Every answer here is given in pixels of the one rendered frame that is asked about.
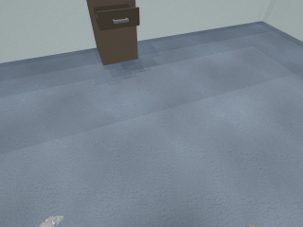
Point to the cabinet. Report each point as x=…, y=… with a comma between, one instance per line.
x=114, y=45

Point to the handle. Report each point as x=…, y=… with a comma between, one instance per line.
x=126, y=20

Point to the drawer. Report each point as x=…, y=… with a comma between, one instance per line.
x=105, y=15

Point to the left robot hand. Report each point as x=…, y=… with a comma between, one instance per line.
x=52, y=221

